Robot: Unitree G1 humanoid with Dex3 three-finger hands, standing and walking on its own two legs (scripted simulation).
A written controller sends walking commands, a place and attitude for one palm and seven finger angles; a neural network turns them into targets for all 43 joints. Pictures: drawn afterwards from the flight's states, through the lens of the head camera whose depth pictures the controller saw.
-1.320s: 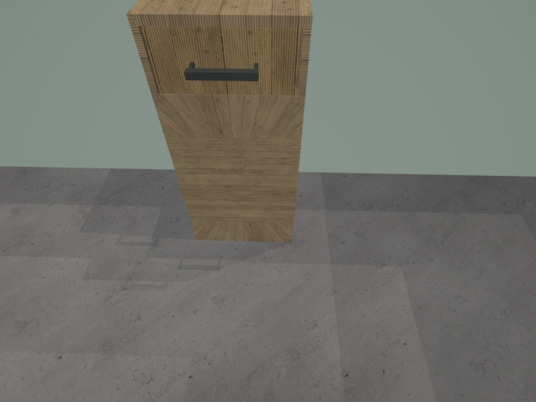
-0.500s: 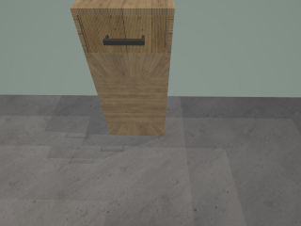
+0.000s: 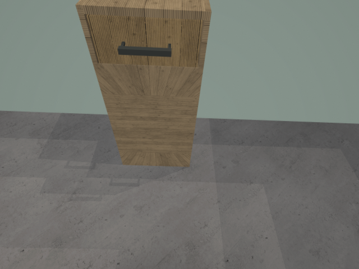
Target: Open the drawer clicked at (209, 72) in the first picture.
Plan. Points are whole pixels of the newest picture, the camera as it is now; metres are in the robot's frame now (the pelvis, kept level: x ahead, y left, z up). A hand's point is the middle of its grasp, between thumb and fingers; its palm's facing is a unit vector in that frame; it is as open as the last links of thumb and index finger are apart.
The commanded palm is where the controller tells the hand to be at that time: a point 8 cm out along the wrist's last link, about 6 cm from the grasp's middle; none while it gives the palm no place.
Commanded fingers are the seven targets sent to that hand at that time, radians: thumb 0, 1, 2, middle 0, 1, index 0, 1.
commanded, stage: take the last steps up to it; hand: left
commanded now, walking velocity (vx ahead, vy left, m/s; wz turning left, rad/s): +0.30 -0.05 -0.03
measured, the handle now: (145, 48) +0.79 +0.16 +0.08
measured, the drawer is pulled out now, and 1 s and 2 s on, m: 0.00 0.00 0.00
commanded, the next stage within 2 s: come to a stop and stand still in 0.52 s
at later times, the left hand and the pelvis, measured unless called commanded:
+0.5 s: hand (139, 257) +0.18 +0.11 -0.17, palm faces +0.05 -0.98 -0.18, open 7.3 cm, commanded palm none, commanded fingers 0.00 0.90 0.90 -0.20 -0.30 -0.20 -0.30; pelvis +0.16 -0.07 +0.01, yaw +1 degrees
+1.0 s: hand (148, 204) +0.32 +0.10 -0.15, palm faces +0.10 -0.96 -0.27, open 7.3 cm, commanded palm none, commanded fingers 0.00 0.90 0.90 -0.20 -0.30 -0.20 -0.30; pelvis +0.28 -0.10 +0.02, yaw +3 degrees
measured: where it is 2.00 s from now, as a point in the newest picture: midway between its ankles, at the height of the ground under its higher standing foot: (191, 262)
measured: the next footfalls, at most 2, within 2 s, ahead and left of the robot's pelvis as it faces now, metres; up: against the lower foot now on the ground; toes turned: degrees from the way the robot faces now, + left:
right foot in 0.26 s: +0.18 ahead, -0.17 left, +0.00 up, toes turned -5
left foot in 0.54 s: +0.25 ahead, +0.07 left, +0.00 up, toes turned +7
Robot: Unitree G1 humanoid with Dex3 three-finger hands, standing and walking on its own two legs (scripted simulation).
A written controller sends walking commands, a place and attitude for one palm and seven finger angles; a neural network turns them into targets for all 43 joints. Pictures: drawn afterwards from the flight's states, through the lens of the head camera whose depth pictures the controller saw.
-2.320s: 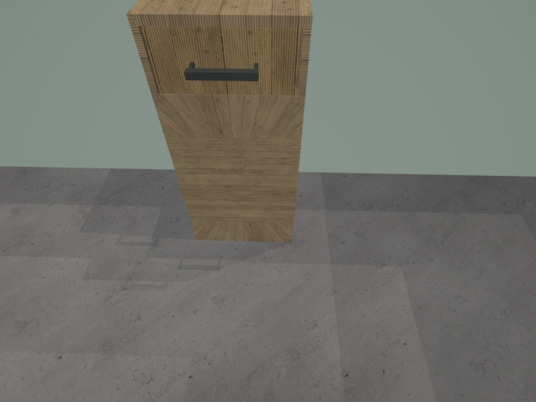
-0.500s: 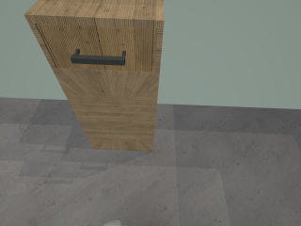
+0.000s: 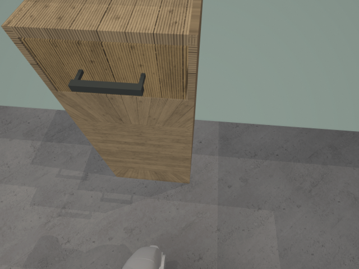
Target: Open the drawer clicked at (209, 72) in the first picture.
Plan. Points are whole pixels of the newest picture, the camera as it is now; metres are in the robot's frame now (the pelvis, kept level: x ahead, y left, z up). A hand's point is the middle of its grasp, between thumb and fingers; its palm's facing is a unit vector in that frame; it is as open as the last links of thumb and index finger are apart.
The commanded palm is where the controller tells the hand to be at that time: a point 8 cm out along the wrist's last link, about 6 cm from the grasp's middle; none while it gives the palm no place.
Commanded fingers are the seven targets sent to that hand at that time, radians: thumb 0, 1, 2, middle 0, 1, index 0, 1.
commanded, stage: come to a stop and stand still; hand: left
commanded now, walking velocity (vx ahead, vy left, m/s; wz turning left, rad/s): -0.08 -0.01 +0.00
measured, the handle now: (108, 81) +0.52 +0.23 +0.06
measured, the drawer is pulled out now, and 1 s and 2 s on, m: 0.00 0.00 0.00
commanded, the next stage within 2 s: look again from close up in 0.56 s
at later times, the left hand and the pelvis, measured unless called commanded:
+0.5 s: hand out of the picture +0.05 +0.20 -0.18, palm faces -0.05 -0.97 -0.24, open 7.4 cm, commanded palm none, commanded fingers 0.00 0.90 0.90 -0.20 -0.30 -0.20 -0.30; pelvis +0.00 +0.02 -0.01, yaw -2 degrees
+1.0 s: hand out of the picture +0.02 +0.20 -0.19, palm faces -0.03 -0.98 -0.20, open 7.3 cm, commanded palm none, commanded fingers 0.00 0.90 0.90 -0.20 -0.30 -0.20 -0.30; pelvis -0.02 +0.02 -0.01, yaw -2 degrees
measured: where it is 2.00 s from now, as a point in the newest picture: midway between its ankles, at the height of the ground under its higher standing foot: outside the picture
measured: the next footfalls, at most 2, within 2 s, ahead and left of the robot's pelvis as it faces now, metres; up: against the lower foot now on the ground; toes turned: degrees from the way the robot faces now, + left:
left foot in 0.12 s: +0.07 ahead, +0.13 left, +0.00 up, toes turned +2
right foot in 0.40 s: +0.00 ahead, -0.10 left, +0.00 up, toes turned -2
